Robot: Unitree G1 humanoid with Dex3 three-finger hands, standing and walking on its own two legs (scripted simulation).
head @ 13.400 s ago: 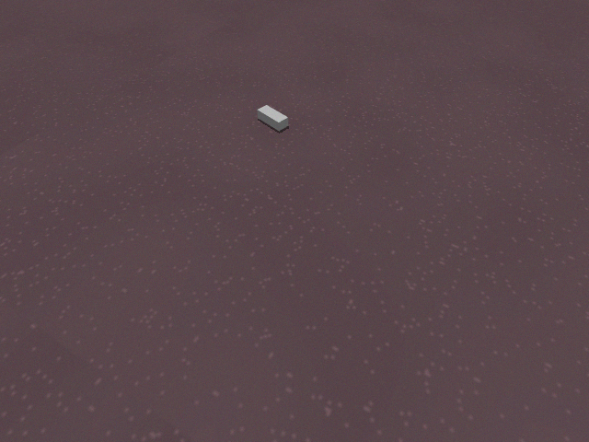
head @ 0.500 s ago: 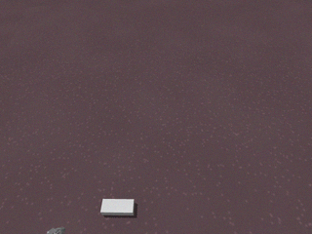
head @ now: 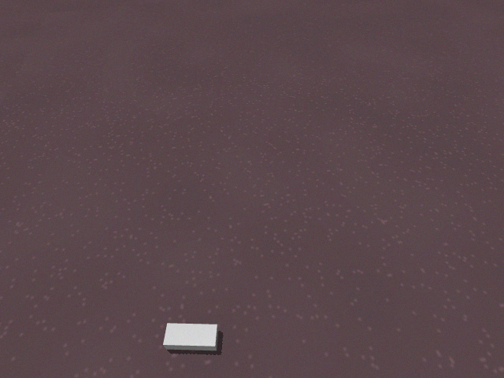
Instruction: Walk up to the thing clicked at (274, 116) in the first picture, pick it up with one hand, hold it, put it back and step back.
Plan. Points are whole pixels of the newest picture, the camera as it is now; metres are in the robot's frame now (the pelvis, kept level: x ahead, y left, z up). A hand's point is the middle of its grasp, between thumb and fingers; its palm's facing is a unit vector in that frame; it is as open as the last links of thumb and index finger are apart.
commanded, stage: walk up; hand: left
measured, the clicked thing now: (191, 336) +0.41 +0.24 -0.75
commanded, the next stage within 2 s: stand in 0.14 s
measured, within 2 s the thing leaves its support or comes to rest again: neither
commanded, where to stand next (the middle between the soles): +0.06 -0.01 m, yaw +0 degrees
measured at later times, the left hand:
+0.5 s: hand out of the picture +0.08 +0.26 -0.15, palm faces -0.02 -0.94 -0.35, open 7.4 cm
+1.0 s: hand out of the picture +0.07 +0.25 -0.16, palm faces -0.03 -0.94 -0.35, open 7.4 cm
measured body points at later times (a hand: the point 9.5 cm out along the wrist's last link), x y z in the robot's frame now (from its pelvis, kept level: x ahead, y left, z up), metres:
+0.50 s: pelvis +0.00 +0.00 +0.00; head +0.01 +0.00 +0.45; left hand +0.08 +0.31 -0.13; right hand +0.09 -0.30 -0.13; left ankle +0.01 +0.13 -0.75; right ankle +0.00 -0.13 -0.75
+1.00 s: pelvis +0.01 +0.00 +0.00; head +0.01 +0.00 +0.45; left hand +0.08 +0.30 -0.13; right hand +0.08 -0.30 -0.13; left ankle +0.01 +0.13 -0.75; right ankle +0.00 -0.13 -0.75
